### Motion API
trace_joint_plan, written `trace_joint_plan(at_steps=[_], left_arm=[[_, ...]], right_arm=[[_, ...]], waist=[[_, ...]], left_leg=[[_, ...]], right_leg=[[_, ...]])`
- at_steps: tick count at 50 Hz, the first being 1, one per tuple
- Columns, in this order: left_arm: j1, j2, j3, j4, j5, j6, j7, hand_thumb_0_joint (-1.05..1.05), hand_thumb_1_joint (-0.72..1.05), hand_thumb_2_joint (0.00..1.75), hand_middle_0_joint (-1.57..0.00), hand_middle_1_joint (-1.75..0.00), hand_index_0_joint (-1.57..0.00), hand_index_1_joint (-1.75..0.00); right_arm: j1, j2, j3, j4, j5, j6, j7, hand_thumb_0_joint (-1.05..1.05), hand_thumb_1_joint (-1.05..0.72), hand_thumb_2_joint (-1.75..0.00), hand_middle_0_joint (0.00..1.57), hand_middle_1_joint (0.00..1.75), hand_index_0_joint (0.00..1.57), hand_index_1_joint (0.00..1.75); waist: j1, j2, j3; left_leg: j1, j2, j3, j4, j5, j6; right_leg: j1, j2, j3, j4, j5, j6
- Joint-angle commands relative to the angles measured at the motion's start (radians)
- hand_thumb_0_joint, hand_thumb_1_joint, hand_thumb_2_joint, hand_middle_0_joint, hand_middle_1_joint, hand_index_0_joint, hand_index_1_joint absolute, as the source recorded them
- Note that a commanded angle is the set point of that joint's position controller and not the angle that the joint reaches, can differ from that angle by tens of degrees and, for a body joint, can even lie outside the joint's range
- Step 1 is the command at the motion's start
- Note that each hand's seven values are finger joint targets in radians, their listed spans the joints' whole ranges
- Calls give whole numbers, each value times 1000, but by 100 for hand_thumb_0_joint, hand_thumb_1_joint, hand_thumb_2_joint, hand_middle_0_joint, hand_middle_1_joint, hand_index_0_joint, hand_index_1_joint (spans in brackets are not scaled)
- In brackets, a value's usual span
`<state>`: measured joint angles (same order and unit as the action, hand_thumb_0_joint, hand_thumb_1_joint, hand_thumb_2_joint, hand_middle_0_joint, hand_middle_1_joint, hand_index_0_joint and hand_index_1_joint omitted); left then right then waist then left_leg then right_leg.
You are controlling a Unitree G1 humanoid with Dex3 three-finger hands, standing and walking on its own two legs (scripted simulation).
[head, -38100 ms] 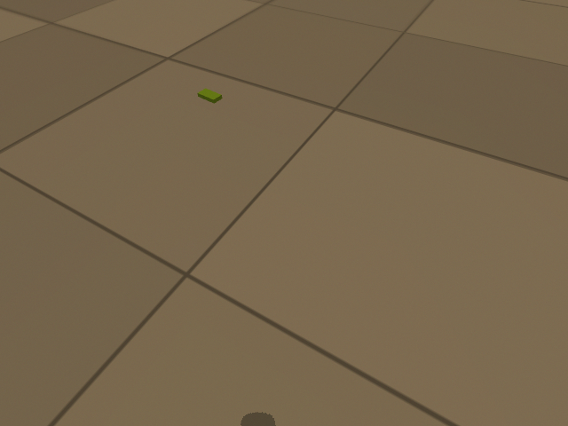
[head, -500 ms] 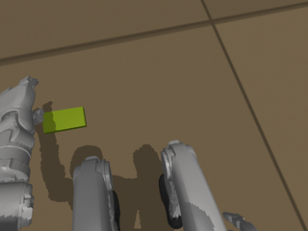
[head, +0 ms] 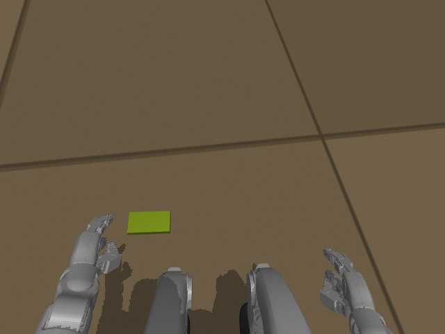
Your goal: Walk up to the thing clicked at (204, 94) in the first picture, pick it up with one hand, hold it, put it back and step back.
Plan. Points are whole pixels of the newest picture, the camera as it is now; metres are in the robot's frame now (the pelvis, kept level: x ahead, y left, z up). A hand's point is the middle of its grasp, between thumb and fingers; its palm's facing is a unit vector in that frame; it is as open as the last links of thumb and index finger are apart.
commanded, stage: home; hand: left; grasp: from above
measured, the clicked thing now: (149, 222) +0.50 +0.23 -0.57
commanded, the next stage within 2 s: none
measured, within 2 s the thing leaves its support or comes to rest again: neither
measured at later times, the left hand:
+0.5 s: hand (79, 277) +0.23 +0.19 +0.08, palm faces +0.09 -0.97 -0.22, open 7.4 cm
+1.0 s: hand (79, 284) +0.22 +0.19 +0.09, palm faces +0.08 -0.97 -0.21, open 7.4 cm
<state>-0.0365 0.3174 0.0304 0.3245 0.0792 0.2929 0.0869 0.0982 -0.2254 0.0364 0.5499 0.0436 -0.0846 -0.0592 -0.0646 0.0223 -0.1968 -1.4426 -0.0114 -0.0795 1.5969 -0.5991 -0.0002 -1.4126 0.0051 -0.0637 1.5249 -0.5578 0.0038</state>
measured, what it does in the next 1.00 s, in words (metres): rises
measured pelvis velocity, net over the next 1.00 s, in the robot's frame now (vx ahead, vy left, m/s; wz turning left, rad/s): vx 0.06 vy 0.00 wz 0.04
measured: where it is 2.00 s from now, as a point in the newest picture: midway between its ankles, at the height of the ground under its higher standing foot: outside the picture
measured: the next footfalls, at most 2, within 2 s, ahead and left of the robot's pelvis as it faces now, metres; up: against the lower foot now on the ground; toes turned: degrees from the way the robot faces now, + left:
none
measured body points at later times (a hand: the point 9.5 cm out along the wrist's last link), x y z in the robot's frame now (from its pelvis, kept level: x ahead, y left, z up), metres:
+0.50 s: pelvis +0.06 +0.01 +0.13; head +0.08 +0.01 +0.58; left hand +0.22 +0.24 +0.10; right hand +0.21 -0.24 +0.06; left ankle +0.07 +0.11 -0.55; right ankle +0.08 -0.13 -0.55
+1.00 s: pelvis +0.06 +0.00 +0.14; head +0.08 +0.01 +0.59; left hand +0.21 +0.24 +0.10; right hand +0.23 -0.23 +0.07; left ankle +0.07 +0.11 -0.55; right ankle +0.08 -0.13 -0.55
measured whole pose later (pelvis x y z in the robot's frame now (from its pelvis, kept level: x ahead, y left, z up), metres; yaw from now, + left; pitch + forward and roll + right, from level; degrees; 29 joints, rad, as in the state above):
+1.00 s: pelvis +0.06 +0.00 +0.14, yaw +2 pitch +9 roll -3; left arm 0.49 0.23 0.02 -0.11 -0.05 0.45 0.02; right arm 0.29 -0.22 0.04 0.53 0.01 -0.24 -0.18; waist -0.03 0.05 -0.15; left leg -0.67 0.00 -0.07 0.99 -0.48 0.00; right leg -0.64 0.01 -0.05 0.92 -0.44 0.00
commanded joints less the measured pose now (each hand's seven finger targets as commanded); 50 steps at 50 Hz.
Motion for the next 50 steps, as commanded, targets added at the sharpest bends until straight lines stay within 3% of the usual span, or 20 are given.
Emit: trace_joint_plan(at_steps=[1, 2, 9, 19, 22, 33, 36, 44, 50], left_arm=[[-63, 100, 75, -243, -70, -8, 23, 0, 90, 90, -20, -30, -20, -30], [-28, 102, 94, -247, -85, -1, 23, 0, 90, 90, -20, -30, -20, -30], [195, 43, 88, -352, -134, 51, 9, 0, 90, 90, -20, -30, -20, -30], [470, 6, 60, -598, -144, 88, -10, 0, 90, 90, -20, -30, -20, -30], [521, -8, 48, -606, -138, 96, -21, 0, 90, 90, -20, -30, -20, -30], [491, 5, 51, -611, -128, 104, -64, 0, 90, 90, -20, -30, -20, -30], [492, 16, 55, -646, -122, 103, -64, 0, 90, 90, -20, -30, -20, -30], [506, 13, 50, -632, -120, 103, -56, 0, 90, 90, -20, -30, -20, -30], [512, 9, 54, -610, -123, 98, -57, 0, 90, 90, -20, -30, -20, -30]], right_arm=[[62, -148, -48, -103, 7, -56, -45, 0, -90, -90, 20, 30, 20, 30], [61, -147, -45, -102, 7, -61, -52, 0, -90, -90, 20, 30, 20, 30], [107, -121, -31, -123, 1, -92, -96, 0, -90, -90, 20, 30, 20, 30], [155, -100, -41, -181, -16, -130, -129, 0, -90, -90, 20, 30, 20, 30], [157, -102, -44, -186, -20, -144, -136, 0, -90, -90, 20, 30, 20, 30], [128, -116, -49, -186, -35, -197, -138, 0, -90, -90, 20, 30, 20, 30], [127, -114, -51, -188, -34, -205, -136, 0, -90, -90, 20, 30, 20, 30], [123, -115, -46, -173, -35, -211, -136, 0, -90, -90, 20, 30, 20, 30], [119, -117, -47, -174, -36, -211, -134, 0, -90, -90, 20, 30, 20, 30]], waist=[[-31, 85, -332], [-22, 80, -320], [-12, 63, -240], [12, 61, -148], [4, 44, -87], [7, 21, 17], [14, 49, -40], [19, 38, -50], [28, 22, -21]], left_leg=[[430, 6, -20, -391, 32, 25], [448, 6, -24, -412, 50, 24], [621, 9, -6, -551, 226, 18], [815, 4, 20, -709, 368, 12], [830, 11, 10, -743, 371, 12], [826, 4, 17, -792, 246, 21], [858, 0, 28, -778, 298, 19], [865, 4, 20, -776, 336, 16], [838, 6, 14, -785, 300, 15]], right_leg=[[352, 16, 37, -336, 62, -28], [385, 16, 36, -355, 77, -26], [599, 21, 28, -516, 212, -25], [801, 35, 6, -689, 323, -20], [799, 38, -3, -710, 319, -21], [800, 30, -6, -761, 206, -10], [827, 26, 3, -751, 254, -14], [840, 28, 0, -743, 286, -15], [832, 29, -3, -742, 255, -14]])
